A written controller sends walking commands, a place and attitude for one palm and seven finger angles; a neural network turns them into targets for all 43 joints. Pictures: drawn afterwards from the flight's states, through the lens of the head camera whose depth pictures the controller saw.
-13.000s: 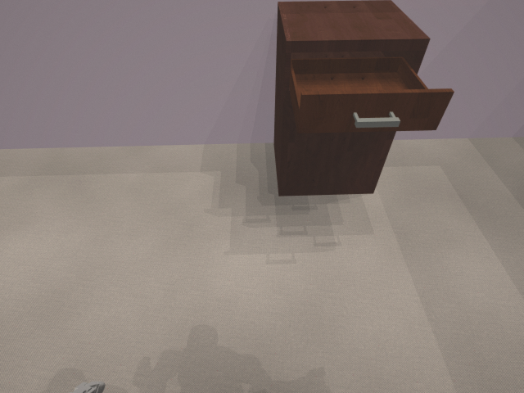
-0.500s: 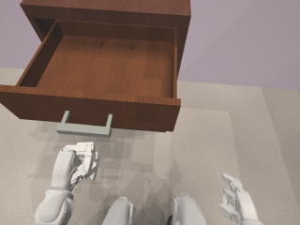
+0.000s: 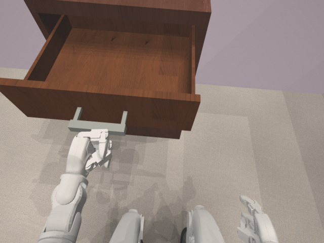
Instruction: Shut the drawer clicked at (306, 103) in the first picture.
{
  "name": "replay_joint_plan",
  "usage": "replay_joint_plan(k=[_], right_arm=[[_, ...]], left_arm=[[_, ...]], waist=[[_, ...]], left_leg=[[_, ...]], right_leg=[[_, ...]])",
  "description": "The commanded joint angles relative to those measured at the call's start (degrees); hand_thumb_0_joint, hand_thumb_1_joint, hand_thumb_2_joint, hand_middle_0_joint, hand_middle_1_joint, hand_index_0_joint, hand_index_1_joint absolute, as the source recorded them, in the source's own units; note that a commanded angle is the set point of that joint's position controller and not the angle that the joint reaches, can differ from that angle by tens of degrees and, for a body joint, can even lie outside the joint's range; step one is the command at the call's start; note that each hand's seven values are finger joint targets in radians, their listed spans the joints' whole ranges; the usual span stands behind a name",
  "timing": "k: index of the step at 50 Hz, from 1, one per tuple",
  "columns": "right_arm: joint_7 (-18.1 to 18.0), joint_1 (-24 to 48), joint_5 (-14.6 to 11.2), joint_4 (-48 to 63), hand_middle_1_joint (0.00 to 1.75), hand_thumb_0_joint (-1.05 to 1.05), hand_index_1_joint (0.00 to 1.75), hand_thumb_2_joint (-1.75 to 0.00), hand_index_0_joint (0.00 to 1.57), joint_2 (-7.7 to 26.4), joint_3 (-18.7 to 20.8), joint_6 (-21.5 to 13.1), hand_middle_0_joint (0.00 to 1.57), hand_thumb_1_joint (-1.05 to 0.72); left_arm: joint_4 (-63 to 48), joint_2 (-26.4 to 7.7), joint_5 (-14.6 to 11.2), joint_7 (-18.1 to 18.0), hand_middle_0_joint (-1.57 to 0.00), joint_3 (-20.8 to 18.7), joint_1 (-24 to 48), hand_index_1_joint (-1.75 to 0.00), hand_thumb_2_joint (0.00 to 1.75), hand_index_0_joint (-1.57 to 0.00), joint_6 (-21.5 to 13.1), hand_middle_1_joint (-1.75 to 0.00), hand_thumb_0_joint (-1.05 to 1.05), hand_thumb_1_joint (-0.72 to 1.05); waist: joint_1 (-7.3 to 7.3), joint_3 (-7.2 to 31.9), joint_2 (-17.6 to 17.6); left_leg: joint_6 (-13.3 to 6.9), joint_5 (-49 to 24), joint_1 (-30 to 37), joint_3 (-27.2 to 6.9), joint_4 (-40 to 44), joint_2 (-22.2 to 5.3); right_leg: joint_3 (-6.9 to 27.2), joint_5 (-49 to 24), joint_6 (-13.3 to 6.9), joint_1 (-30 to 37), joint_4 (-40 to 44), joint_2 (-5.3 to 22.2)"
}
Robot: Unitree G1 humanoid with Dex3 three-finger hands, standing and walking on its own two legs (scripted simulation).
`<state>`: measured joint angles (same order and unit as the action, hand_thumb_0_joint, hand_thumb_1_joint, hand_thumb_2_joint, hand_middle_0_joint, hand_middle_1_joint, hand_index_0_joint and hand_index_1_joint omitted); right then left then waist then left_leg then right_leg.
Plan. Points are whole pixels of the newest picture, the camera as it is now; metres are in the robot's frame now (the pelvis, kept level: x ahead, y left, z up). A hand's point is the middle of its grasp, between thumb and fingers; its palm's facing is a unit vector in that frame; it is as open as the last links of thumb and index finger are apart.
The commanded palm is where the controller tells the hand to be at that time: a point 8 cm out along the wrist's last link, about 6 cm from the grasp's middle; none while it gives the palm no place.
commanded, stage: push the drawer shut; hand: left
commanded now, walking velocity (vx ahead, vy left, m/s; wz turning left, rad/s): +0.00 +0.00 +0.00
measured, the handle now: (100, 120) +0.40 +0.17 +0.04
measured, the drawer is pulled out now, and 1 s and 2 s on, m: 0.27 0.13 0.02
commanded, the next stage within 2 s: none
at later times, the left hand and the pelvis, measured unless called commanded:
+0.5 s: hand (114, 128) +0.38 +0.13 +0.03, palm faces -0.08 -1.00 -0.04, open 3.2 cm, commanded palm +0.37 +0.18 +0.04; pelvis +0.00 +0.00 +0.00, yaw -1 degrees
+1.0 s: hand (120, 104) +0.45 +0.13 +0.03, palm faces -0.06 -1.00 -0.04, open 3.2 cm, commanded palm +0.44 +0.18 +0.04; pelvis +0.00 +0.00 +0.00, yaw -2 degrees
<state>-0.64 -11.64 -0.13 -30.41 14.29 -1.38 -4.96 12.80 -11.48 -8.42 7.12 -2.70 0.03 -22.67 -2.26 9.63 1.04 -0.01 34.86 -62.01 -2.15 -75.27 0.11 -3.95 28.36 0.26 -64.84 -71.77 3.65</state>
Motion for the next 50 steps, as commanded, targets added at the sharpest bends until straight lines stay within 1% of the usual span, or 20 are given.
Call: replay_joint_plan(k=[1,5,7,8,10,11,17,18,20,27,30,32,36,37,38,40,43,47,48,50], right_arm=[[-0.9,-0.5,-0.4,6.8,0.30,0.00,0.30,-0.90,0.20,8.2,3.8,-2.5,0.20,-0.90],[-0.7,-0.6,-0.4,6.8,0.30,0.00,0.30,-0.90,0.20,8.3,3.7,-1.9,0.20,-0.90],[-0.6,-0.7,-0.4,6.4,0.30,0.00,0.30,-0.90,0.20,8.0,3.7,-1.7,0.20,-0.90],[-0.6,-0.9,-0.4,6.2,0.30,0.00,0.30,-0.90,0.20,8.1,3.7,-1.5,0.20,-0.90],[-0.7,-1.1,-0.3,6.0,0.30,0.00,0.30,-0.90,0.20,8.3,3.7,-1.3,0.20,-0.90],[-0.6,-1.3,-0.3,5.9,0.30,0.00,0.30,-0.90,0.20,8.2,3.7,-1.2,0.20,-0.90],[-0.3,-2.4,-0.2,5.0,0.30,0.00,0.30,-0.90,0.20,8.4,3.9,-0.6,0.20,-0.90],[-0.3,-2.4,-0.2,4.7,0.30,0.00,0.30,-0.90,0.20,8.4,3.9,-0.5,0.20,-0.90],[-0.5,-3.0,-0.1,4.1,0.30,0.00,0.30,-0.90,0.20,8.7,3.8,-0.3,0.20,-0.90],[-0.4,-4.5,0.0,2.9,0.30,0.00,0.30,-0.90,0.20,8.5,4.0,0.4,0.20,-0.90],[-0.4,-5.1,-0.1,2.7,0.30,0.00,0.30,-0.90,0.20,8.7,3.9,0.8,0.20,-0.90],[-0.4,-5.4,-0.1,2.3,0.30,0.00,0.30,-0.90,0.20,8.5,3.8,1.0,0.20,-0.90],[-0.3,-6.8,0.1,1.8,0.30,0.00,0.30,-0.90,0.20,8.8,3.8,1.4,0.20,-0.90],[-0.3,-7.0,0.1,1.4,0.30,0.00,0.30,-0.90,0.20,8.8,3.9,1.5,0.20,-0.90],[-0.3,-7.3,0.2,1.3,0.30,0.00,0.30,-0.90,0.20,8.9,3.9,1.6,0.20,-0.90],[-0.2,-7.7,0.3,1.6,0.30,0.00,0.30,-0.90,0.20,9.0,3.9,1.8,0.20,-0.90],[0.4,-8.5,0.4,1.0,0.30,0.00,0.30,-0.90,0.20,8.8,4.2,2.1,0.20,-0.90],[0.5,-9.4,0.7,0.3,0.30,0.00,0.30,-0.90,0.20,9.1,4.1,2.8,0.20,-0.90],[0.4,-9.7,0.7,0.0,0.30,0.00,0.30,-0.90,0.20,9.2,4.0,2.9,0.20,-0.90],[0.2,-10.2,0.9,-0.1,0.30,0.00,0.30,-0.90,0.20,9.4,3.9,3.2,0.20,-0.90]], left_arm=[[-9.8,-5.5,-0.6,-0.4,-1.40,-3.0,16.2,-1.60,0.90,-1.40,-3.6,-1.60,0.00,0.90],[-7.5,-6.2,-0.9,-0.6,-1.40,-4.0,17.5,-1.60,0.90,-1.40,-3.1,-1.60,0.00,0.90],[-6.4,-5.2,-1.0,-0.6,-1.40,-3.2,20.3,-1.60,0.90,-1.40,-3.3,-1.60,0.00,0.90],[-5.0,-6.0,-1.0,-0.7,-1.40,-4.5,20.4,-1.60,0.90,-1.40,-3.4,-1.60,0.00,0.90],[-3.6,-6.5,-0.6,-1.0,-1.40,-4.7,22.9,-1.60,0.90,-1.40,-3.9,-1.60,0.00,0.90],[-2.9,-5.9,-0.6,-1.0,-1.40,-4.4,23.5,-1.60,0.90,-1.40,-4.1,-1.60,0.00,0.90],[-0.1,-6.1,-0.3,-1.2,-1.40,-4.6,28.0,-1.60,0.90,-1.40,-5.1,-1.60,0.00,0.90],[1.1,-5.8,-0.2,-1.3,-1.40,-4.4,29.3,-1.60,0.90,-1.40,-5.1,-1.60,0.00,0.90],[3.9,-7.7,-0.2,-1.4,-1.40,-6.2,31.9,-1.60,0.90,-1.40,-5.3,-1.60,0.00,0.90],[8.0,-8.9,-0.2,-0.7,-1.40,-8.1,38.1,-1.60,0.90,-1.40,-6.2,-1.60,0.00,0.90],[10.9,-11.1,-0.3,-0.2,-1.40,-10.1,39.6,-1.60,0.90,-1.40,-6.2,-1.60,0.00,0.90],[12.3,-9.8,-0.2,0.1,-1.40,-9.0,43.0,-1.60,0.90,-1.40,-6.3,-1.60,0.00,0.90],[16.1,-11.9,0.1,0.3,-1.40,-11.2,45.4,-1.60,0.90,-1.40,-6.6,-1.60,0.00,0.90],[16.7,-11.6,-0.2,0.3,-1.40,-11.1,47.3,-1.60,0.90,-1.40,-6.8,-1.60,0.00,0.90],[17.8,-12.8,0.0,0.4,-1.40,-12.2,47.3,-1.60,0.90,-1.40,-7.0,-1.60,0.00,0.90],[17.7,-13.3,0.2,0.5,-1.40,-12.3,48.9,-1.60,0.90,-1.40,-7.6,-1.60,0.00,0.90],[18.7,-10.7,0.4,0.3,-1.40,-10.7,49.9,-1.60,0.90,-1.40,-7.8,-1.60,0.00,0.90],[23.4,-12.9,1.4,-0.1,-1.40,-12.2,54.6,-1.60,0.90,-1.40,-8.2,-1.60,0.00,0.90],[24.7,-14.0,1.7,-0.2,-1.40,-12.9,56.3,-1.60,0.90,-1.40,-8.3,-1.60,0.00,0.90],[26.9,-16.4,2.3,-0.1,-1.40,-14.4,58.5,-1.60,0.90,-1.40,-8.8,-1.60,0.00,0.90]], waist=[[-2.17,20.7,1.0],[-1.85,21.4,0.7],[-2.40,20.5,1.0],[-2.19,20.5,-0.2],[-2.52,19.8,0.7],[-2.41,19.9,1.8],[-2.66,22.1,1.7],[-3.27,21.5,1.3],[-3.67,20.5,-0.3],[-3.91,24.7,1.6],[-3.97,24.2,0.6],[-4.68,23.5,2.3],[-4.73,24.6,1.0],[-5.46,24.9,0.7],[-4.79,24.8,0.6],[-4.80,26.2,2.4],[-5.39,27.2,2.8],[-6.28,25.0,1.9],[-6.58,24.5,0.5],[-6.75,24.1,0.9]], left_leg=[[-0.8,-14.8,9.8,-0.4,12.5,0.5],[-0.8,-15.5,9.8,-0.3,13.0,0.5],[-0.7,-15.4,9.8,-0.1,13.1,0.5],[-0.7,-14.8,9.2,0.0,13.1,0.5],[-0.7,-14.8,9.3,-0.2,13.3,0.5],[-0.6,-15.2,9.9,0.1,13.4,0.5],[-0.3,-17.2,11.4,-0.1,13.5,0.3],[-0.4,-16.6,10.9,0.1,13.3,0.3],[-0.8,-15.6,8.6,0.3,12.8,0.4],[-0.6,-18.7,9.8,0.8,12.4,0.5],[-0.8,-17.6,8.2,1.1,12.3,0.5],[-0.7,-17.3,8.9,1.1,12.6,0.5],[-0.8,-18.4,8.3,1.2,12.3,0.5],[-0.9,-18.5,7.9,1.3,12.0,0.5],[-0.7,-18.0,7.5,1.3,12.2,0.5],[-0.7,-19.5,8.9,1.0,12.3,0.4],[-0.5,-21.8,11.2,1.0,12.2,0.1],[-0.8,-18.2,7.9,1.4,12.0,0.4],[-0.9,-17.2,6.6,1.3,11.9,0.4],[-1.1,-16.4,5.4,1.4,11.6,0.5]], right_leg=[[1.1,-7.7,-1.8,15.4,9.5,-2.5],[1.2,-8.3,-1.8,16.8,9.8,-2.6],[1.3,-8.6,-1.8,16.5,10.1,-2.6],[1.4,-8.1,-1.7,17.0,10.2,-2.7],[1.2,-7.9,-1.8,16.0,10.0,-2.7],[1.4,-8.3,-1.9,15.9,10.2,-2.7],[1.3,-10.1,-1.9,16.1,9.8,-2.6],[1.4,-10.0,-1.8,15.9,10.0,-2.7],[1.8,-9.6,-1.7,16.5,10.2,-2.8],[2.3,-13.4,-1.6,18.2,9.7,-2.8],[2.6,-13.0,-1.5,19.0,9.9,-2.9],[2.5,-12.5,-1.5,17.6,10.2,-3.0],[2.6,-14.0,-1.5,18.6,9.9,-3.2],[2.8,-14.5,-1.3,18.8,10.0,-3.1],[2.9,-14.0,-1.4,19.1,10.0,-3.1],[2.6,-14.8,-1.6,18.7,9.3,-3.3],[2.4,-16.2,-1.5,17.6,9.5,-3.4],[2.8,-13.9,-1.4,17.2,9.9,-3.5],[2.9,-13.4,-1.3,17.8,10.0,-3.5],[3.1,-12.9,-1.4,17.6,9.8,-3.6]])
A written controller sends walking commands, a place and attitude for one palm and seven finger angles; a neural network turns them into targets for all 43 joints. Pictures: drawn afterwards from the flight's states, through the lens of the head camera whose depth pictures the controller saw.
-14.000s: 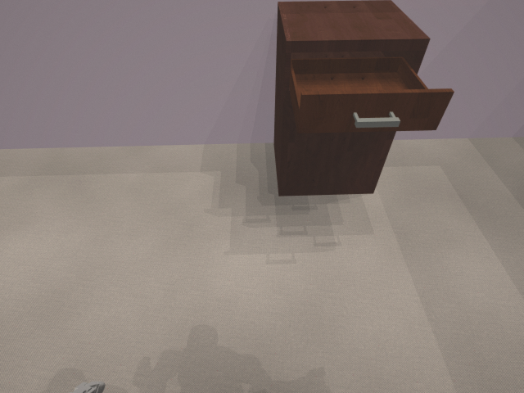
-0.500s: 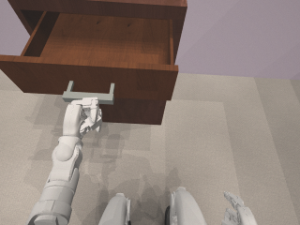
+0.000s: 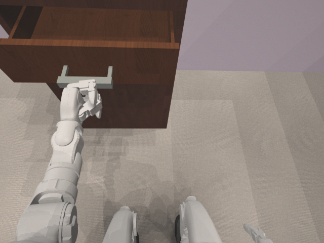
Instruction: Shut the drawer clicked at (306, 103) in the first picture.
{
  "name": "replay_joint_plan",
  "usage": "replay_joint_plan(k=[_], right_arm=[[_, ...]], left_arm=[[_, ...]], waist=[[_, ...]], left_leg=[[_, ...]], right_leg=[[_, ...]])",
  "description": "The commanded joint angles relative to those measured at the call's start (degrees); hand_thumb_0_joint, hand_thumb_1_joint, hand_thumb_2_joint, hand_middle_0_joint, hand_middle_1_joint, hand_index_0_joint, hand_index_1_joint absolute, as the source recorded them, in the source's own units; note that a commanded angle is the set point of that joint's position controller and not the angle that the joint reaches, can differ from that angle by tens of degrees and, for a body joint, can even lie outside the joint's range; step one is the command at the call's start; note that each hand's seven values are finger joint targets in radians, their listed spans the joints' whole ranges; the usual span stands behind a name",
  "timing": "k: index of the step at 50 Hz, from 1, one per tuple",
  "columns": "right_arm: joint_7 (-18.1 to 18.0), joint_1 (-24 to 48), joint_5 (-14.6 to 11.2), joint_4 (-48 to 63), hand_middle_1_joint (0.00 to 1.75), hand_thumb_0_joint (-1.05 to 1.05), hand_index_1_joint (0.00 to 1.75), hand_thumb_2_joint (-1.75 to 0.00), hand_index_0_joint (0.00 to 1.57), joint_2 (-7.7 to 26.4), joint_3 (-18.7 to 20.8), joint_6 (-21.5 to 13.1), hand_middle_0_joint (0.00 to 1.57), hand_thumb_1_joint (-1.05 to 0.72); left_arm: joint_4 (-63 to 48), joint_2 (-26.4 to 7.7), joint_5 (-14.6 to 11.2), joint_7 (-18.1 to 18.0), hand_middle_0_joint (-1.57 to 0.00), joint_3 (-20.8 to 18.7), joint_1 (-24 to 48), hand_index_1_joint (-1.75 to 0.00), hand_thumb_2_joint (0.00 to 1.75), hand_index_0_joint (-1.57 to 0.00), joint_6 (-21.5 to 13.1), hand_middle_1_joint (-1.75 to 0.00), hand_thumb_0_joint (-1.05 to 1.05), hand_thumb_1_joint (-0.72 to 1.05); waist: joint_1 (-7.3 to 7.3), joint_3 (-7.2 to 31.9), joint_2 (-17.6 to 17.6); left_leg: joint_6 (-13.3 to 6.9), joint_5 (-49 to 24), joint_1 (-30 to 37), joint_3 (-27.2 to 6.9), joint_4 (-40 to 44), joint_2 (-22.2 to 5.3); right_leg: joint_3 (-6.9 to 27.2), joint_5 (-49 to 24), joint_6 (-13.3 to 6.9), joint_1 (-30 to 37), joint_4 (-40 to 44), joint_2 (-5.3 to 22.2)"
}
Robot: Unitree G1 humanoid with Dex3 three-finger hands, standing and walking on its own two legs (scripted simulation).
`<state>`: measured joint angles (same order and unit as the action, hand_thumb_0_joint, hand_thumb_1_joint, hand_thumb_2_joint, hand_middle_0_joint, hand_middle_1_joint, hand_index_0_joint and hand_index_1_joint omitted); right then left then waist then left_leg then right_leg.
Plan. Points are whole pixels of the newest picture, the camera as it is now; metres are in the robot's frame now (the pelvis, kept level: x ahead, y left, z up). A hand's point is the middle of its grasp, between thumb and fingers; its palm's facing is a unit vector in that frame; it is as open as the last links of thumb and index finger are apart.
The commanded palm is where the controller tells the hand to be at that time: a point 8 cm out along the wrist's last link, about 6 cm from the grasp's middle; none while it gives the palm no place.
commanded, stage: push the drawer shut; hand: left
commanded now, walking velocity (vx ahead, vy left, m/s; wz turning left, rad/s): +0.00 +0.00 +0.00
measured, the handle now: (87, 76) +0.52 +0.17 +0.03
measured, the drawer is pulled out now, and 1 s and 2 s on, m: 0.13 0.02 0.00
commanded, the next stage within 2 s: pull the fist back off the drawer in 1.38 s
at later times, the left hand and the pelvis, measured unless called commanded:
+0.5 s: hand (101, 82) +0.51 +0.14 +0.03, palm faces -0.03 -1.00 -0.04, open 3.2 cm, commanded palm +0.49 +0.18 +0.03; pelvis -0.01 +0.00 -0.01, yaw -1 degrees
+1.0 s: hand (105, 67) +0.56 +0.13 +0.03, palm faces -0.02 -1.00 -0.04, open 3.4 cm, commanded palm +0.55 +0.17 +0.03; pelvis -0.01 +0.00 -0.02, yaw -1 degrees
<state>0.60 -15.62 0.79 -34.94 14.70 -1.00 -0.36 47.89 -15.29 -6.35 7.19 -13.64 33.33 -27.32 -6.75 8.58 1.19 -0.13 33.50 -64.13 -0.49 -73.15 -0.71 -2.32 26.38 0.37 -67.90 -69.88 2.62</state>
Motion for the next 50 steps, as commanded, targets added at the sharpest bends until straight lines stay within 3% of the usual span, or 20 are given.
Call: replay_joint_plan(k=[1,3,6,9,11,12,15,17,19,22,23,26,32,34,38,40,42,45,46,50], right_arm=[[-1.0,-6.6,0.1,4.2,0.30,0.00,0.30,-0.90,0.20,9.0,3.4,-1.2,0.20,-0.90],[-0.8,-6.9,0.2,3.9,0.30,0.00,0.30,-0.90,0.20,8.9,3.5,-1.0,0.20,-0.90],[-0.8,-7.8,0.5,3.7,0.30,0.00,0.30,-0.90,0.20,9.3,3.3,-0.4,0.20,-0.90],[-0.6,-8.0,0.6,3.6,0.30,0.00,0.30,-0.90,0.20,9.1,3.2,0.1,0.20,-0.90],[-0.5,-8.9,0.8,3.7,0.30,0.00,0.30,-0.90,0.20,9.7,3.3,0.4,0.20,-0.90],[-0.4,-8.9,0.7,3.8,0.30,0.00,0.30,-0.90,0.20,9.4,3.2,0.6,0.20,-0.90],[-0.3,-9.5,1.0,3.4,0.30,0.00,0.30,-0.90,0.20,9.5,3.1,1.1,0.20,-0.90],[-0.3,-9.9,1.1,3.1,0.30,0.00,0.30,-0.90,0.20,9.8,2.9,1.5,0.20,-0.90],[-0.3,-10.1,1.2,3.2,0.30,0.00,0.30,-0.90,0.20,9.8,2.9,1.7,0.20,-0.90],[-0.2,-10.8,1.5,3.1,0.30,0.00,0.30,-0.90,0.20,9.9,2.8,2.1,0.20,-0.90],[-0.1,-11.1,1.6,3.0,0.30,0.00,0.30,-0.90,0.20,9.9,2.8,2.3,0.20,-0.90],[0.0,-11.6,1.6,2.8,0.30,0.00,0.30,-0.90,0.20,10.2,2.6,2.7,0.20,-0.90],[0.3,-12.7,1.9,2.8,0.30,0.00,0.30,-0.90,0.20,10.3,2.4,3.5,0.20,-0.90],[0.3,-13.1,1.9,2.6,0.30,0.00,0.30,-0.90,0.20,10.5,2.4,3.8,0.20,-0.90],[0.5,-13.7,2.3,2.2,0.30,0.00,0.30,-0.90,0.20,10.6,2.3,4.0,0.20,-0.90],[0.6,-14.1,2.5,1.7,0.30,0.00,0.30,-0.90,0.20,10.4,2.1,4.0,0.20,-0.90],[0.6,-14.4,2.7,1.5,0.30,0.00,0.30,-0.90,0.20,10.8,2.2,4.2,0.20,-0.90],[0.6,-15.2,2.9,1.1,0.30,0.00,0.30,-0.90,0.20,10.8,1.9,4.3,0.20,-0.90],[0.6,-15.4,3.0,1.2,0.30,0.00,0.30,-0.90,0.20,10.9,1.9,4.4,0.20,-0.90],[0.7,-16.1,3.2,0.9,0.30,0.00,0.30,-0.90,0.20,11.1,1.4,4.4,0.20,-0.90]], left_arm=[[-7.7,-12.3,0.5,0.0,-1.40,-3.2,27.1,-1.60,0.90,-1.40,-4.5,-1.60,0.00,0.90],[-7.1,-11.2,0.4,0.2,-1.40,-2.4,29.4,-1.60,0.90,-1.40,-4.9,-1.60,0.00,0.90],[-4.4,-14.3,0.5,0.5,-1.40,-4.9,30.7,-1.60,0.90,-1.40,-4.9,-1.60,0.00,0.90],[-2.5,-13.3,0.5,1.0,-1.40,-4.0,33.3,-1.60,0.90,-1.40,-5.0,-1.60,0.00,0.90],[-2.7,-16.8,0.7,1.1,-1.40,-6.7,34.6,-1.60,0.90,-1.40,-5.4,-1.60,0.00,0.90],[-1.3,-15.0,0.7,1.3,-1.40,-5.3,34.0,-1.60,0.90,-1.40,-5.1,-1.60,0.00,0.90],[1.3,-15.1,1.0,1.2,-1.40,-5.3,36.7,-1.60,0.90,-1.40,-5.0,-1.60,0.00,0.90],[2.5,-17.6,1.6,0.9,-1.40,-6.7,39.1,-1.60,0.90,-1.40,-5.1,-1.60,0.00,0.90],[3.3,-19.0,2.0,0.8,-1.40,-7.7,39.9,-1.60,0.90,-1.40,-5.1,-1.60,0.00,0.90],[2.2,-19.2,2.4,1.0,-1.40,-7.3,43.1,-1.60,0.90,-1.40,-5.5,-1.60,0.00,0.90],[3.1,-19.2,2.4,1.0,-1.40,-7.6,42.5,-1.60,0.90,-1.40,-5.3,-1.60,0.00,0.90],[4.4,-20.5,2.7,1.1,-1.40,-7.9,44.6,-1.60,0.90,-1.40,-4.7,-1.60,0.00,0.90],[4.6,-21.7,3.1,1.2,-1.40,-8.5,46.7,-1.60,0.90,-1.40,-4.3,-1.60,0.00,0.90],[5.7,-22.6,3.4,0.9,-1.40,-9.1,47.1,-1.60,0.90,-1.40,-4.1,-1.60,0.00,0.90],[5.1,-23.0,4.1,0.5,-1.40,-8.7,50.8,-1.60,0.90,-1.40,-4.3,-1.60,0.00,0.90],[6.5,-21.0,4.4,0.1,-1.40,-6.8,53.4,-1.60,0.90,-1.40,-4.0,-1.60,0.00,0.90],[6.4,-23.3,4.9,-0.4,-1.40,-8.2,54.6,-1.60,0.90,-1.40,-4.1,-1.60,0.00,0.90],[7.8,-23.9,5.6,-0.7,-1.40,-7.9,57.7,-1.60,0.90,-1.40,-3.8,-1.60,0.00,0.90],[7.6,-24.8,6.0,-0.8,-1.40,-8.4,58.1,-1.60,0.90,-1.40,-3.8,-1.60,0.00,0.90],[10.1,-25.5,6.4,-0.8,-1.40,-7.9,61.7,-1.60,0.90,-1.40,-2.7,-1.60,0.00,0.90]], waist=[[-2.62,26.1,1.7],[-2.79,27.4,4.1],[-2.83,29.3,3.1],[-3.41,28.6,3.8],[-2.99,31.1,3.9],[-3.39,30.5,4.0],[-4.35,28.7,3.7],[-4.69,28.2,3.4],[-4.73,28.6,3.1],[-5.01,31.2,6.4],[-5.11,32.2,5.2],[-5.73,30.6,6.2],[-6.13,32.4,8.1],[-6.55,31.9,6.4],[-7.29,32.9,9.0],[-8.78,31.0,8.9],[-8.58,32.5,10.1],[-9.67,31.8,9.4],[-9.42,33.1,11.1],[-11.06,31.9,11.1]], left_leg=[[-0.9,-15.6,8.7,-0.4,9.4,1.3],[-0.7,-16.7,10.6,-0.6,9.3,1.3],[-0.9,-17.9,9.7,-0.4,8.5,1.3],[-0.9,-17.1,9.4,-0.5,8.6,1.2],[-0.9,-18.8,10.7,-1.0,8.4,1.0],[-0.9,-19.2,10.8,-0.9,8.4,1.1],[-1.1,-18.4,9.4,-1.1,8.0,1.0],[-1.2,-16.6,8.1,-1.1,7.9,1.0],[-1.4,-15.8,7.0,-1.0,7.7,1.0],[-1.2,-18.8,10.3,-1.6,7.4,0.8],[-1.3,-19.3,10.2,-1.6,7.1,0.8],[-1.2,-19.4,9.9,-1.9,7.0,0.6],[-1.1,-21.4,11.1,-2.2,6.6,0.5],[-1.2,-21.0,10.5,-2.3,6.5,0.3],[-1.0,-22.5,12.2,-3.0,6.2,0.1],[-1.1,-21.9,12.3,-3.4,6.2,0.0],[-1.0,-22.2,12.7,-3.5,5.7,-0.1],[-1.3,-21.7,11.6,-3.8,5.2,-0.1],[-1.1,-22.6,12.3,-3.9,5.1,-0.1],[-1.5,-20.9,10.0,-3.9,4.3,-0.1]], right_leg=[[1.4,-11.1,-1.5,19.7,7.8,-2.6],[1.1,-11.3,-1.6,18.5,7.5,-2.5],[1.4,-13.2,-1.5,20.0,7.1,-2.7],[1.4,-12.2,-1.4,19.2,7.4,-2.7],[1.3,-13.3,-1.6,19.7,6.7,-3.0],[1.2,-13.6,-1.5,19.2,6.9,-3.0],[1.1,-12.9,-1.5,17.8,6.8,-3.2],[1.3,-11.3,-1.4,17.6,7.1,-3.2],[1.5,-10.7,-1.4,18.1,7.2,-3.2],[1.1,-12.3,-1.6,16.6,6.4,-3.3],[1.1,-12.8,-1.5,17.1,6.4,-3.4],[0.9,-12.7,-1.6,15.7,6.2,-3.6],[0.8,-14.2,-1.6,15.7,6.0,-3.7],[0.7,-13.6,-1.5,15.4,6.3,-3.9],[0.4,-13.9,-1.6,13.6,5.8,-3.9],[0.0,-12.9,-1.6,11.5,5.9,-4.0],[0.1,-12.9,-1.6,11.3,5.8,-4.0],[0.1,-12.6,-1.7,10.8,5.7,-4.1],[0.0,-13.0,-1.8,10.6,5.3,-4.1],[0.2,-12.1,-1.7,9.6,5.5,-4.3]])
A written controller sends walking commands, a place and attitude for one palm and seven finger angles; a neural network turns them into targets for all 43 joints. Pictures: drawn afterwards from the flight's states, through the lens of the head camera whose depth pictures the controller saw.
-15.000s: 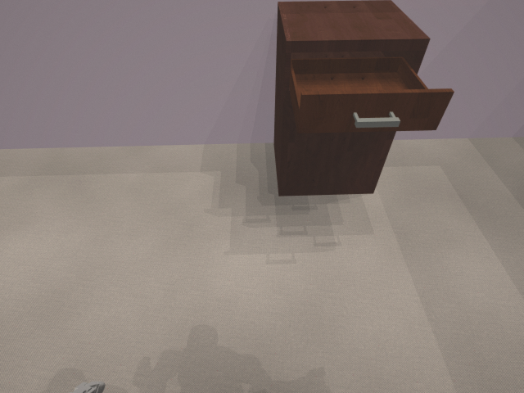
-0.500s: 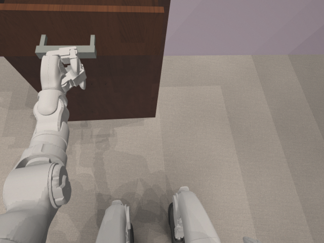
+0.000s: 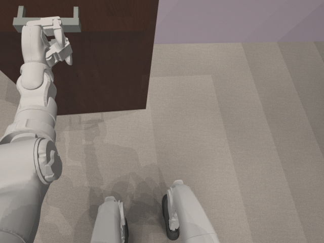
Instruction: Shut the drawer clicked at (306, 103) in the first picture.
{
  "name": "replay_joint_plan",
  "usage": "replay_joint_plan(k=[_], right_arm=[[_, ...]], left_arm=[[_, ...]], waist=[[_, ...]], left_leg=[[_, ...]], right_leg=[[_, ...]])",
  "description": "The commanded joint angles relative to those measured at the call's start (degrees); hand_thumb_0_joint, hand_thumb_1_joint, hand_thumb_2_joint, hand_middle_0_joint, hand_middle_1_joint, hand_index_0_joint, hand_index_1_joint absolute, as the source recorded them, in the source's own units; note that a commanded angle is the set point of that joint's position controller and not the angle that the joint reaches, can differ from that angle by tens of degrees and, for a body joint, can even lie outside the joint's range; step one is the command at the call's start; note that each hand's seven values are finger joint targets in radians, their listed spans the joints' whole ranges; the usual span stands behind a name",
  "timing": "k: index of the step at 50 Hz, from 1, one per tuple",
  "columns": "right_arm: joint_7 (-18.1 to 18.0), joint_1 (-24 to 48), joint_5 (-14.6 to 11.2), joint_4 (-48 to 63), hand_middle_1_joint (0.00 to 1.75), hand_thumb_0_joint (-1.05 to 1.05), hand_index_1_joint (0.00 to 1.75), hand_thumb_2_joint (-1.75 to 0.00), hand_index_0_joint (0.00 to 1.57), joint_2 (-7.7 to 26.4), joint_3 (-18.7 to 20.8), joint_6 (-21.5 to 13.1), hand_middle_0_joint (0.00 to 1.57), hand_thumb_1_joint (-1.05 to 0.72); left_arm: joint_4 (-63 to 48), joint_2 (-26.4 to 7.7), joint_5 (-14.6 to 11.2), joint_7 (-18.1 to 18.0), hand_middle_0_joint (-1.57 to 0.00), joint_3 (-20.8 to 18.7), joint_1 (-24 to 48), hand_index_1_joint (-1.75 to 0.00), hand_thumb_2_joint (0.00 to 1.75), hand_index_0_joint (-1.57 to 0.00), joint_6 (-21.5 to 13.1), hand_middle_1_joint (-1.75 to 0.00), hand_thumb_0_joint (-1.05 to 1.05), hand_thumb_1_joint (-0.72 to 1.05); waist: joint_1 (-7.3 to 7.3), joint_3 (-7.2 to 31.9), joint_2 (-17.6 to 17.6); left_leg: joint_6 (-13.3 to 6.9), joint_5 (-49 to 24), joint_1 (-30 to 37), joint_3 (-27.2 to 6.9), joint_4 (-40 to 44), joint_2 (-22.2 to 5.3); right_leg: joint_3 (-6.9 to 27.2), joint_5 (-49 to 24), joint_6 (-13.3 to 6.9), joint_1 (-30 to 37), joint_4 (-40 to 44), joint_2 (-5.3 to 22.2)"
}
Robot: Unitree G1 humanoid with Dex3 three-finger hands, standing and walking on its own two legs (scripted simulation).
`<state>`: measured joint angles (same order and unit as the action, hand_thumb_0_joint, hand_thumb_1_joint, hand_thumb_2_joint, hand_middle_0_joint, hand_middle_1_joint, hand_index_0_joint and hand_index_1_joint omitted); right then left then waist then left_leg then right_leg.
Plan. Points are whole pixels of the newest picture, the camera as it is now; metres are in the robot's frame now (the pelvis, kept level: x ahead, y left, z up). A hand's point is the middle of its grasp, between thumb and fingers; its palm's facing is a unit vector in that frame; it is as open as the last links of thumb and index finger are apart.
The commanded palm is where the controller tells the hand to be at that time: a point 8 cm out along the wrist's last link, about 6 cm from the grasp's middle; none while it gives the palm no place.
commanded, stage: push the drawer shut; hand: left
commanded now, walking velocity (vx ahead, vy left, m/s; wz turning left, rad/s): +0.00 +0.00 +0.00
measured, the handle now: (49, 18) +0.64 +0.18 +0.05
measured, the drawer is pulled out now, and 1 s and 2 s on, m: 0.02 0.00 0.00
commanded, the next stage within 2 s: pull the fist back off the drawer in 0.38 s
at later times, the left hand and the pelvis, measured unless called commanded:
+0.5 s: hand (63, 36) +0.59 +0.15 +0.04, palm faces -0.01 -1.00 -0.05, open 2.9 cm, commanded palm +0.62 +0.16 +0.05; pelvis -0.02 +0.00 -0.02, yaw +0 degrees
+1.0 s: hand (64, 38) +0.58 +0.15 +0.04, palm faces -0.02 -1.00 -0.02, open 2.9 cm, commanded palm +0.55 +0.17 +0.05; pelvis -0.02 +0.01 -0.02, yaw -2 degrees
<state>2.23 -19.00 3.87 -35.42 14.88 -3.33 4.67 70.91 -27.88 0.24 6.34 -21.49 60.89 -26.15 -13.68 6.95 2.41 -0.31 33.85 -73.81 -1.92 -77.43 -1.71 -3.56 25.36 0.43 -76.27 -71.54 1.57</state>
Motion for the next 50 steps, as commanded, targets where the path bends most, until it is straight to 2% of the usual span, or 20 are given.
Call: replay_joint_plan(k=[1,3,6,8,11,12,13,15,18,20,25,31,34,37,41,42,44,47,49,50], right_arm=[[-1.0,-12.9,0.2,1.3,0.30,0.00,0.30,-0.90,0.20,11.1,3.6,-0.5,0.20,-0.90],[-0.8,-13.2,0.3,1.4,0.30,0.00,0.30,-0.90,0.20,11.0,3.4,-0.4,0.20,-0.90],[-0.8,-14.1,0.4,1.2,0.30,0.00,0.30,-0.90,0.20,11.3,3.1,-0.2,0.20,-0.90],[-0.8,-14.7,0.5,1.5,0.30,0.00,0.30,-0.90,0.20,11.4,2.8,-0.1,0.20,-0.90],[-1.0,-15.6,0.4,1.3,0.30,0.00,0.30,-0.90,0.20,11.5,2.7,-0.1,0.20,-0.90],[-1.0,-15.6,0.3,1.2,0.30,0.00,0.30,-0.90,0.20,11.4,2.6,-0.2,0.20,-0.90],[-1.1,-15.8,0.3,1.0,0.30,0.00,0.30,-0.90,0.20,11.5,2.5,-0.3,0.20,-0.90],[-1.0,-16.1,0.5,0.7,0.30,0.00,0.30,-0.90,0.20,11.4,2.4,-0.8,0.20,-0.90],[-1.2,-16.1,0.5,0.2,0.30,0.00,0.30,-0.90,0.20,11.7,2.0,-1.3,0.20,-0.90],[-1.4,-16.3,0.6,0.1,0.30,0.00,0.30,-0.90,0.20,11.8,1.8,-1.9,0.20,-0.90],[-1.7,-16.4,0.7,-0.3,0.30,0.00,0.30,-0.90,0.20,12.1,1.2,-3.4,0.20,-0.90],[-1.4,-16.3,0.7,0.2,0.30,0.00,0.30,-0.90,0.20,12.5,0.9,-3.8,0.20,-0.90],[-1.2,-16.4,0.7,0.5,0.30,0.00,0.30,-0.90,0.20,12.6,0.7,-3.9,0.20,-0.90],[-0.9,-16.6,0.6,1.0,0.30,0.00,0.30,-0.90,0.20,12.6,0.9,-3.9,0.20,-0.90],[-0.5,-16.3,0.5,1.4,0.30,0.00,0.30,-0.90,0.20,12.5,1.1,-3.8,0.20,-0.90],[-0.4,-16.3,0.4,1.6,0.30,0.00,0.30,-0.90,0.20,12.4,1.4,-3.7,0.20,-0.90],[-0.4,-16.0,0.1,1.8,0.30,0.00,0.30,-0.90,0.20,12.3,1.2,-3.4,0.20,-0.90],[-0.1,-15.9,0.1,2.3,0.30,0.00,0.30,-0.90,0.20,12.0,1.8,-3.1,0.20,-0.90],[0.1,-15.7,0.0,2.7,0.30,0.00,0.30,-0.90,0.20,11.9,2.2,-2.6,0.20,-0.90],[0.3,-15.5,0.0,2.9,0.30,0.00,0.30,-0.90,0.20,11.8,2.4,-2.5,0.20,-0.90]], left_arm=[[-12.3,-14.2,0.3,0.1,-1.40,-0.7,34.5,-1.60,0.90,-1.40,-3.5,-1.60,0.00,0.90],[-11.7,-14.3,0.7,0.2,-1.40,-0.2,35.5,-1.60,0.90,-1.40,-3.0,-1.60,0.00,0.90],[-9.8,-15.1,1.2,0.3,-1.40,0.0,38.1,-1.60,0.90,-1.40,-1.6,-1.60,0.00,0.90],[-9.7,-18.6,1.8,0.2,-1.40,-1.8,39.5,-1.60,0.90,-1.40,-0.9,-1.60,0.00,0.90],[-9.2,-19.0,1.9,0.6,-1.40,-1.6,42.6,-1.60,0.90,-1.40,0.0,-1.60,0.00,0.90],[-9.6,-18.5,1.8,0.5,-1.40,-0.8,44.4,-1.60,0.90,-1.40,0.4,-1.60,0.00,0.90],[-9.4,-19.7,2.1,0.4,-1.40,-1.3,44.9,-1.60,0.90,-1.40,0.8,-1.60,0.00,0.90],[-10.8,-18.8,2.2,0.2,-1.40,0.2,48.3,-1.60,0.90,-1.40,0.8,-1.60,0.00,0.90],[-9.3,-19.6,2.3,0.0,-1.40,0.4,49.8,-1.60,0.90,-1.40,1.6,-1.60,0.00,0.90],[-9.5,-19.5,2.6,0.0,-1.40,1.2,52.0,-1.60,0.90,-1.40,1.8,-1.60,0.00,0.90],[-7.9,-19.7,2.9,-0.4,-1.40,2.2,53.5,-1.60,0.90,-1.40,3.0,-1.60,0.00,0.90],[-6.4,-19.5,3.5,0.0,-1.40,2.6,52.4,-1.60,0.90,-1.40,4.6,-1.60,0.00,0.90],[-6.0,-20.4,3.4,0.0,-1.40,1.7,51.3,-1.60,0.90,-1.40,5.5,-1.60,0.00,0.90],[-6.9,-21.1,3.2,0.3,-1.40,0.3,48.6,-1.60,0.90,-1.40,5.6,-1.60,0.00,0.90],[-9.3,-19.3,2.7,0.4,-1.40,0.5,46.0,-1.60,0.90,-1.40,5.5,-1.60,0.00,0.90],[-9.6,-19.4,2.5,0.4,-1.40,-0.2,44.0,-1.60,0.90,-1.40,5.5,-1.60,0.00,0.90],[-8.6,-19.6,2.1,0.5,-1.40,-0.8,40.9,-1.60,0.90,-1.40,5.9,-1.60,0.00,0.90],[-12.4,-18.5,1.9,0.4,-1.40,-1.2,38.0,-1.60,0.90,-1.40,4.9,-1.60,0.00,0.90],[-13.7,-17.4,1.1,0.4,-1.40,-1.7,34.2,-1.60,0.90,-1.40,4.6,-1.60,0.00,0.90],[-14.0,-17.4,0.9,0.5,-1.40,-2.4,31.7,-1.60,0.90,-1.40,4.1,-1.60,0.00,0.90]], waist=[[-4.29,34.2,9.9],[-4.41,34.9,11.3],[-5.76,34.2,11.6],[-5.63,35.2,11.9],[-7.07,35.0,10.8],[-7.79,34.2,11.4],[-7.63,34.3,11.5],[-8.41,35.3,15.4],[-9.23,34.3,14.8],[-9.91,34.2,16.7],[-11.02,33.2,18.1],[-10.25,32.7,18.3],[-9.67,32.6,16.6],[-8.32,33.8,16.8],[-7.40,33.8,16.7],[-6.58,34.7,16.4],[-6.19,32.3,13.7],[-4.52,34.9,15.4],[-3.77,35.6,13.5],[-2.80,36.2,13.9]], left_leg=[[-1.3,-21.6,19.8,-2.7,8.3,0.8],[-1.3,-21.8,19.7,-2.8,7.9,0.9],[-1.4,-21.4,18.8,-3.1,7.4,0.6],[-1.7,-21.2,16.7,-2.6,6.7,0.7],[-2.0,-20.3,15.5,-2.9,6.1,0.6],[-2.2,-19.1,14.7,-2.6,6.0,0.6],[-2.2,-17.9,14.0,-2.7,5.9,0.7],[-2.0,-17.9,16.3,-3.2,6.0,0.8],[-2.1,-15.6,15.2,-3.4,5.9,0.8],[-2.0,-14.6,15.7,-3.9,6.1,0.8],[-2.2,-10.4,14.4,-4.1,6.5,0.8],[-1.9,-7.6,13.9,-5.0,7.2,0.7],[-2.0,-6.2,11.7,-4.6,7.3,0.8],[-1.8,-7.7,12.7,-4.7,7.5,0.7],[-1.6,-8.4,14.5,-5.1,8.3,0.4],[-1.6,-9.0,14.6,-4.6,8.1,0.5],[-1.7,-8.7,12.7,-4.2,8.5,0.3],[-1.3,-13.2,16.7,-4.3,8.9,0.2],[-1.2,-16.3,18.5,-4.2,9.2,0.0],[-1.1,-17.8,19.4,-4.0,9.1,0.1]], right_leg=[[1.2,-11.0,-1.8,17.5,6.9,-3.2],[1.2,-11.0,-1.8,17.1,6.7,-3.3],[0.9,-10.6,-1.8,15.6,6.5,-3.4],[1.4,-11.3,-1.8,17.5,6.3,-3.5],[1.4,-10.6,-1.5,16.5,6.3,-3.7],[1.6,-10.0,-1.4,16.2,6.9,-3.7],[1.6,-9.0,-1.5,16.1,6.8,-3.7],[1.3,-8.3,-1.7,13.5,6.4,-3.8],[1.1,-6.5,-1.6,12.4,6.8,-3.8],[0.8,-5.6,-1.8,10.6,6.4,-3.9],[0.5,-3.0,-1.8,8.6,6.4,-3.9],[-0.2,-1.4,-2.0,7.0,5.9,-3.6],[0.1,-0.7,-1.9,8.6,6.0,-3.6],[-0.2,-1.5,-2.0,9.6,5.8,-3.5],[-0.5,-1.8,-2.0,9.0,5.6,-3.5],[-0.2,-2.1,-2.1,10.0,5.7,-3.5],[-0.2,-1.9,-1.9,11.4,6.1,-3.6],[-0.4,-4.2,-2.1,12.0,5.8,-3.5],[-0.5,-6.0,-2.0,13.5,6.0,-3.5],[-0.4,-6.8,-2.1,14.0,6.0,-3.5]])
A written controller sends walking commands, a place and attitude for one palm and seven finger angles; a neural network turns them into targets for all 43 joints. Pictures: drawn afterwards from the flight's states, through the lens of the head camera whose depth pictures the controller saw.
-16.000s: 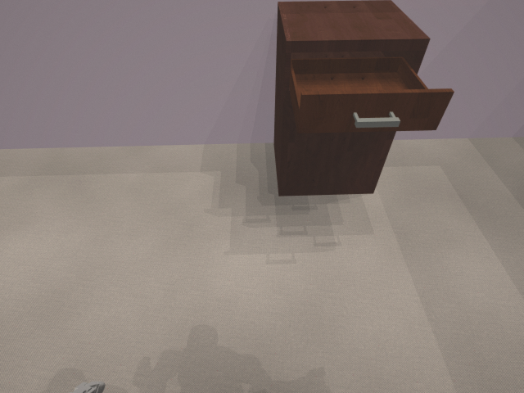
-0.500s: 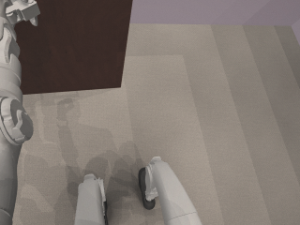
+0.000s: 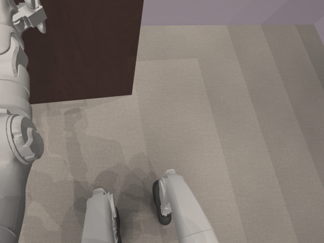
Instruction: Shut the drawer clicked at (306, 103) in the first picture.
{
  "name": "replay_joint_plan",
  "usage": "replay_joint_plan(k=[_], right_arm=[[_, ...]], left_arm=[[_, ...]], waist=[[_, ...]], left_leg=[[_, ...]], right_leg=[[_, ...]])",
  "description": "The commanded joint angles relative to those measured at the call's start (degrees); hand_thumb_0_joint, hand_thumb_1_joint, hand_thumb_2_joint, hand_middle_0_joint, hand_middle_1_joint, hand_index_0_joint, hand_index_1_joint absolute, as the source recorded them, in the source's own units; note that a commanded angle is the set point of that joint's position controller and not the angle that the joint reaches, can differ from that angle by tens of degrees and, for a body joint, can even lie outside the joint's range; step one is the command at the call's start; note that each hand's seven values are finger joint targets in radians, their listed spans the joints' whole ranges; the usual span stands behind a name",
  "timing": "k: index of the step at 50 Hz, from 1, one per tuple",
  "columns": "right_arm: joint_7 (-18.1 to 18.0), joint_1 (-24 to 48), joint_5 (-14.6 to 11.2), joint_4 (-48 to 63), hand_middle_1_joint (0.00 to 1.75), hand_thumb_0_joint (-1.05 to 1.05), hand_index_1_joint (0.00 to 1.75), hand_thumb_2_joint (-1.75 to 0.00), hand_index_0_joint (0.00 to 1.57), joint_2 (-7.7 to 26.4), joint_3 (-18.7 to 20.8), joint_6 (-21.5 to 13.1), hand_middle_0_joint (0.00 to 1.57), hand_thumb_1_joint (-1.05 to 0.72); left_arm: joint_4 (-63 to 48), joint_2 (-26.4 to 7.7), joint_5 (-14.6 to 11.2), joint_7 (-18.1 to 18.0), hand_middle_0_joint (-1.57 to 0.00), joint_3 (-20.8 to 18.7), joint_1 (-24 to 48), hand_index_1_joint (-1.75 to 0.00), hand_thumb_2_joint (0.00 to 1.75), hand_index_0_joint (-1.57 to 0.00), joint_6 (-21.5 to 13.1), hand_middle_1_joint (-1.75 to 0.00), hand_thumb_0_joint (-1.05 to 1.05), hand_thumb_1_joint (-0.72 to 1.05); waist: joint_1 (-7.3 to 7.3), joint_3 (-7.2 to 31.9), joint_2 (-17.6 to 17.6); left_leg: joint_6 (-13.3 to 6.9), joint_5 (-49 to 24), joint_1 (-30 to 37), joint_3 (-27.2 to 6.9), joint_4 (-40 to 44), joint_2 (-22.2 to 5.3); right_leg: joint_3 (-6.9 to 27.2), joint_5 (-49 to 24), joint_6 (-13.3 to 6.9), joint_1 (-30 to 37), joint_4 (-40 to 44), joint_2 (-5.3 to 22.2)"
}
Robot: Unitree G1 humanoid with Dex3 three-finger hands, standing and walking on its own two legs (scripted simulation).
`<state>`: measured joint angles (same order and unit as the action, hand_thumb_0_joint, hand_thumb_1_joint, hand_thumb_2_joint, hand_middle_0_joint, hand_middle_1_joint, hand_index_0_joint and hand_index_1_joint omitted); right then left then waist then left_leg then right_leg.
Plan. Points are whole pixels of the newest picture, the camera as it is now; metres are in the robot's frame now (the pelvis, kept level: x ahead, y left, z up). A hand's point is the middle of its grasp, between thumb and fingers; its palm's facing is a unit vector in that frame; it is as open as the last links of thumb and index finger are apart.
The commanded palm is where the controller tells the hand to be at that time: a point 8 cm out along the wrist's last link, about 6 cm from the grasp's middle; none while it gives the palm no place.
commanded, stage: pull the fist back off the drawer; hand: left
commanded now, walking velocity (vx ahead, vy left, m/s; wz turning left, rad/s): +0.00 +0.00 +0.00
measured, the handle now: out of the picture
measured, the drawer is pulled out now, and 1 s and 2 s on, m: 0.00 0.00 0.00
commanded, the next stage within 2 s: draw the hand back to the body in 0.18 s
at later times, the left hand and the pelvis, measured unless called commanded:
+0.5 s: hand (29, 29) +0.54 +0.16 +0.09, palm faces +0.01 -1.00 -0.06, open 3.3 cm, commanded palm +0.49 +0.21 +0.12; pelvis +0.06 -0.01 +0.06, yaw +0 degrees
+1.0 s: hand out of the picture +0.37 +0.20 +0.20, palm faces +0.20 -0.95 -0.25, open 3.3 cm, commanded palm +0.33 +0.24 +0.23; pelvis +0.08 -0.01 +0.13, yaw +3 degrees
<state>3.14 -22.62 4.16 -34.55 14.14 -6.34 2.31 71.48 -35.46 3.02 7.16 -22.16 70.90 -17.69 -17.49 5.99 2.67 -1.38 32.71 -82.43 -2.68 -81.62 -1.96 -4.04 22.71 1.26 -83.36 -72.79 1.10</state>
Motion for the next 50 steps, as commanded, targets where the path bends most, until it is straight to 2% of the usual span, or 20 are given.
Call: replay_joint_plan(k=[1,4,7,9,14,17,18,20,22,25,30,35,37,39,40,41,42,43,45,50], right_arm=[[-0.5,-11.6,-0.5,2.2,0.30,0.00,0.30,-0.90,0.20,12.5,5.5,0.1,0.20,-0.90],[-0.2,-10.9,-0.9,2.6,0.30,0.00,0.30,-0.90,0.20,12.0,6.2,0.8,0.20,-0.90],[-0.4,-10.6,-0.8,1.9,0.30,0.00,0.30,-0.90,0.20,11.8,6.8,1.0,0.20,-0.90],[-0.4,-10.5,-0.6,1.3,0.30,0.00,0.30,-0.90,0.20,11.6,7.2,1.2,0.20,-0.90],[-0.4,-10.4,-0.4,1.0,0.30,0.00,0.30,-0.90,0.20,11.1,7.5,2.5,0.20,-0.90],[0.1,-9.3,-1.5,5.2,0.30,0.00,0.30,-0.90,0.20,10.8,8.3,3.6,0.20,-0.90],[0.2,-8.5,-2.1,6.5,0.30,0.00,0.30,-0.90,0.20,10.4,8.5,3.8,0.20,-0.90],[0.1,-7.9,-3.3,8.0,0.30,0.00,0.30,-0.90,0.20,9.9,8.7,4.0,0.20,-0.90],[-0.4,-6.2,-4.5,9.5,0.30,0.00,0.30,-0.90,0.20,9.6,8.9,3.7,0.20,-0.90],[-1.7,-4.2,-5.3,10.1,0.30,0.00,0.30,-0.90,0.20,9.0,8.8,2.0,0.20,-0.90],[-3.0,-2.0,-5.9,8.1,0.30,0.00,0.30,-0.90,0.20,8.5,9.0,-0.6,0.20,-0.90],[-3.3,1.8,-6.5,10.1,0.30,0.00,0.30,-0.90,0.20,8.3,8.7,-2.0,0.20,-0.90],[-3.4,3.4,-6.7,11.2,0.30,0.00,0.30,-0.90,0.20,8.1,8.5,-2.5,0.20,-0.90],[-3.6,5.6,-7.0,12.6,0.30,0.00,0.30,-0.90,0.20,7.9,8.1,-3.3,0.20,-0.90],[-4.9,9.4,-6.9,13.7,0.30,0.00,0.30,-0.90,0.20,7.3,8.7,-1.8,0.20,-0.90],[-5.5,10.8,-6.7,15.2,0.30,0.00,0.30,-0.90,0.20,6.2,8.2,-1.7,0.20,-0.90],[-6.1,11.3,-6.7,15.2,0.30,0.00,0.30,-0.90,0.20,6.1,8.0,-1.6,0.20,-0.90],[-6.4,12.0,-6.7,15.3,0.30,0.00,0.30,-0.90,0.20,6.0,7.7,-1.5,0.20,-0.90],[-7.5,13.5,-6.6,14.9,0.30,0.00,0.30,-0.90,0.20,6.1,7.1,-1.3,0.20,-0.90],[-8.8,16.0,-6.0,13.8,0.30,0.00,0.30,-0.90,0.20,5.2,5.8,-3.5,0.20,-0.90]], left_arm=[[-15.4,-9.8,-2.2,-0.2,-1.40,-2.0,20.0,-1.60,0.90,-1.40,-4.6,-1.60,0.00,0.90],[-18.0,-5.6,-3.1,0.2,-1.40,0.0,16.0,-1.60,0.90,-1.40,-5.5,-1.60,0.00,0.90],[-22.0,-4.4,-3.9,-0.5,-1.40,0.5,18.8,-1.60,0.90,-1.40,-7.7,-1.60,0.00,0.90],[-21.2,-2.6,-4.4,-1.0,-1.40,0.9,17.9,-1.60,0.90,-1.40,-8.6,-1.60,0.00,0.90],[-18.1,-0.9,-3.8,-1.3,-1.40,1.4,12.5,-1.60,0.90,-1.40,-10.0,-1.60,0.00,0.90],[-30.9,-3.1,-5.7,-0.4,-1.40,-1.6,-0.9,-1.60,0.90,-1.40,-10.1,-1.60,0.00,0.90],[-34.7,-2.1,-6.7,0.1,-1.40,-1.0,-6.6,-1.60,0.90,-1.40,-9.1,-1.60,0.00,0.90],[-37.4,0.8,-8.8,1.2,-1.40,0.5,-17.0,-1.60,0.90,-1.40,-5.9,-1.60,0.00,0.90],[-45.2,1.5,-11.1,1.7,-1.40,0.7,-21.1,-1.60,0.90,-1.40,-4.1,-1.60,0.00,0.90],[-52.8,4.0,-13.4,1.2,-1.40,2.3,-25.6,-1.60,0.90,-1.40,-3.9,-1.60,0.00,0.90],[-54.3,10.5,-14.5,2.5,-1.40,8.2,-31.5,-1.60,0.90,-1.40,-5.3,-1.60,0.00,0.90],[-58.7,12.4,-15.7,5.6,-1.40,10.7,-40.8,-1.60,0.90,-1.40,-3.3,-1.60,0.00,0.90],[-61.1,11.9,-16.6,5.9,-1.40,9.5,-45.6,-1.60,0.90,-1.40,-2.1,-1.60,0.00,0.90],[-64.7,11.4,-17.4,5.8,-1.40,8.5,-49.1,-1.60,0.90,-1.40,-1.2,-1.60,0.00,0.90],[-68.3,5.1,-10.2,-0.6,-1.40,9.0,-51.0,-1.60,0.90,-1.40,2.1,-1.60,0.00,0.90],[-71.8,9.2,-9.6,-3.8,-1.40,11.2,-52.6,-1.60,0.90,-1.40,4.2,-1.60,0.00,0.90],[-73.4,10.4,-8.7,-6.0,-1.40,12.4,-55.5,-1.60,0.90,-1.40,6.0,-1.60,0.00,0.90],[-74.6,9.8,-8.3,-7.7,-1.40,11.9,-57.9,-1.60,0.90,-1.40,7.5,-1.60,0.00,0.90],[-75.7,7.9,-7.6,-10.3,-1.40,10.3,-58.5,-1.60,0.90,-1.40,9.4,-1.60,0.00,0.90],[-84.4,9.1,-6.7,-12.6,-1.40,11.1,-61.7,-1.60,0.90,-1.40,11.3,-1.60,0.00,0.90]], waist=[[1.54,37.2,13.1],[1.79,36.2,10.4],[1.53,37.4,12.3],[1.13,36.6,11.0],[2.08,35.7,9.5],[8.31,47.2,12.6],[9.44,47.9,11.8],[9.81,43.7,5.8],[10.61,40.0,2.3],[10.30,35.6,0.1],[9.63,25.2,1.9],[12.11,22.0,5.8],[13.26,21.1,2.0],[14.15,19.5,1.5],[16.84,21.3,-0.1],[15.83,17.2,-0.6],[16.22,15.7,0.4],[16.50,13.8,0.7],[16.44,10.4,-3.8],[17.60,8.5,0.8]], left_leg=[[0.1,-17.6,28.2,-2.9,13.5,0.3],[0.1,-20.3,29.5,-2.5,14.2,0.2],[0.7,-24.0,34.0,-3.1,14.2,0.2],[0.8,-26.2,34.6,-2.9,13.9,0.2],[1.0,-31.5,34.9,-2.1,13.4,0.4],[1.8,-43.3,43.6,-1.0,16.2,0.7],[1.6,-45.3,44.3,-0.3,17.5,0.8],[0.8,-44.5,42.0,0.5,20.2,0.9],[0.1,-39.3,39.6,1.9,23.5,1.3],[-0.3,-35.2,40.3,3.0,26.5,1.7],[0.1,-33.7,46.7,3.3,30.2,1.4],[0.7,-37.3,53.2,2.4,33.9,1.4],[0.7,-37.4,53.9,2.1,35.5,1.3],[0.7,-35.1,53.7,2.4,37.2,1.6],[0.3,-35.7,57.0,2.8,39.9,2.2],[0.6,-33.4,57.4,2.8,41.9,2.0],[0.5,-32.3,58.3,3.1,43.3,1.8],[0.5,-30.1,58.7,3.1,44.5,1.7],[0.1,-26.3,59.0,2.9,46.9,1.7],[0.0,-27.5,66.6,2.8,51.9,1.9]], right_leg=[[0.2,-4.8,-2.9,22.1,7.4,-3.1],[0.3,-7.1,-2.7,24.2,8.2,-3.1],[0.1,-9.2,-2.7,23.1,8.0,-3.0],[0.1,-11.0,-2.5,23.8,8.4,-3.1],[0.4,-15.7,-2.7,26.0,8.0,-2.9],[1.1,-24.8,-3.0,37.5,9.4,-3.0],[1.4,-28.0,-2.9,41.6,10.6,-3.1],[1.4,-32.0,-2.7,47.5,13.1,-3.2],[1.9,-32.9,-2.3,53.3,16.1,-3.2],[2.4,-33.5,-2.0,57.2,19.1,-3.1],[1.5,-27.8,-1.8,54.0,23.2,-3.0],[0.5,-26.6,-2.3,56.0,25.6,-2.5],[0.2,-27.2,-2.2,59.0,26.6,-2.5],[0.1,-27.0,-2.3,61.3,27.6,-2.2],[2.3,-24.7,-3.0,64.6,30.1,-1.0],[1.8,-23.2,-2.7,64.3,31.8,-0.9],[1.8,-22.4,-2.6,65.7,33.0,-0.6],[1.7,-21.1,-2.7,66.7,34.2,-0.4],[1.7,-19.3,-2.7,68.8,36.8,-0.7],[1.4,-19.6,-2.9,73.5,41.3,-0.4]])
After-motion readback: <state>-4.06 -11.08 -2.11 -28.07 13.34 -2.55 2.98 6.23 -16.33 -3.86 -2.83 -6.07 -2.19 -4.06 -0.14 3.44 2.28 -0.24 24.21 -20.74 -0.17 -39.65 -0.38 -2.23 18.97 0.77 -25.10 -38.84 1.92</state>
